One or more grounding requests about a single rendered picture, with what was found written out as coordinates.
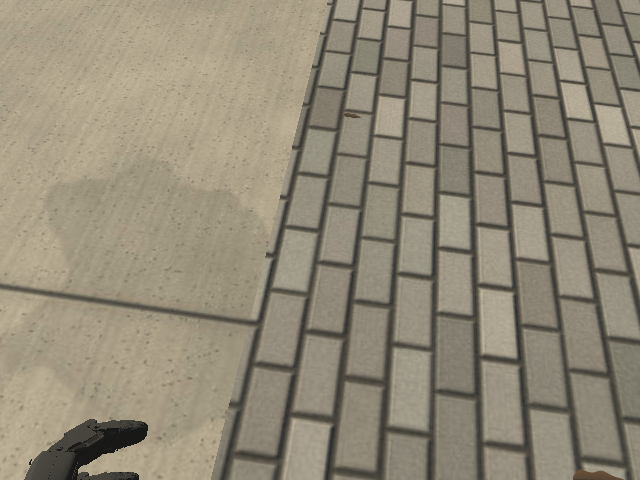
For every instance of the left robot hand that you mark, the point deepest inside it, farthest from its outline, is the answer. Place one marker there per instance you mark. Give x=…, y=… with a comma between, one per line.
x=83, y=444

